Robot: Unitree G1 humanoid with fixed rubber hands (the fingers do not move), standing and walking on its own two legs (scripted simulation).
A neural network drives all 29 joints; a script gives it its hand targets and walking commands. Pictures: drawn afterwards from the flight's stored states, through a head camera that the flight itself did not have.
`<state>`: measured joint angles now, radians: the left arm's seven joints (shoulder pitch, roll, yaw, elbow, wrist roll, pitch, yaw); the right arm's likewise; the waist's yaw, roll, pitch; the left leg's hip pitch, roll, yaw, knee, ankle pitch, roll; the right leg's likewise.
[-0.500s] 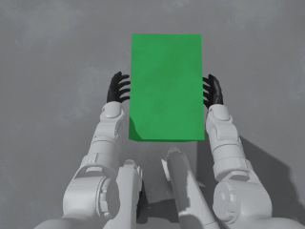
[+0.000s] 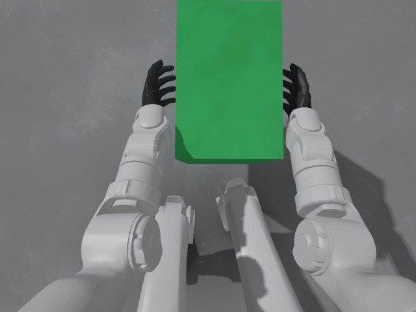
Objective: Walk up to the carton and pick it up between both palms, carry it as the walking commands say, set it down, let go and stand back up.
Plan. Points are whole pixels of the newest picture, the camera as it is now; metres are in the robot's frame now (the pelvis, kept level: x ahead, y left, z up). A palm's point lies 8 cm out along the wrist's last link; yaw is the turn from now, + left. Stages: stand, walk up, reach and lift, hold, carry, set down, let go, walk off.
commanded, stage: set down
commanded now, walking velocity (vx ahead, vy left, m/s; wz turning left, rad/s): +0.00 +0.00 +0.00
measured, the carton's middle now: (223, 101) +0.48 -0.10 -0.18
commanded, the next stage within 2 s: none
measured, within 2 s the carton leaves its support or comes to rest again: rests again in 1.76 s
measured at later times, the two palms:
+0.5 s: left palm (166, 106) +0.50 +0.03 -0.19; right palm (287, 109) +0.44 -0.23 -0.19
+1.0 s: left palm (170, 109) +0.51 +0.02 -0.25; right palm (279, 109) +0.46 -0.24 -0.25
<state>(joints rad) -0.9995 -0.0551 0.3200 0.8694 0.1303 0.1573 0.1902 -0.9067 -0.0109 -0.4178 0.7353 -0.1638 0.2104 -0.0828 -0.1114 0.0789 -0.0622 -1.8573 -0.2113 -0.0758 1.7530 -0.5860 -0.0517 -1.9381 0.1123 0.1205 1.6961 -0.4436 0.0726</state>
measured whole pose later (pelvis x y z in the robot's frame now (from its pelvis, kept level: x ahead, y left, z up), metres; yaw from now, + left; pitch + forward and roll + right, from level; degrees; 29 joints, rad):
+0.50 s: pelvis -0.01 +0.00 -0.06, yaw +1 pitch +41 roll +2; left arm -1.17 0.00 0.31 0.91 0.09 0.18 0.21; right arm -1.08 -0.08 -0.42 0.77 -0.16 0.24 -0.08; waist -0.13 0.09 0.05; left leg -2.07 -0.24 -0.07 1.94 -0.60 -0.08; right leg -2.15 0.12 0.11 1.88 -0.46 0.08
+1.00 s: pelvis -0.01 -0.01 -0.11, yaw +2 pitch +40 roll +2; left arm -1.25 0.04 0.24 0.93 0.02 0.18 0.24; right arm -1.16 -0.13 -0.37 0.81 -0.09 0.24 -0.09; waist -0.14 0.08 0.15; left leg -2.17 -0.27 -0.06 2.09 -0.63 -0.10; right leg -2.26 0.11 0.09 2.04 -0.48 0.08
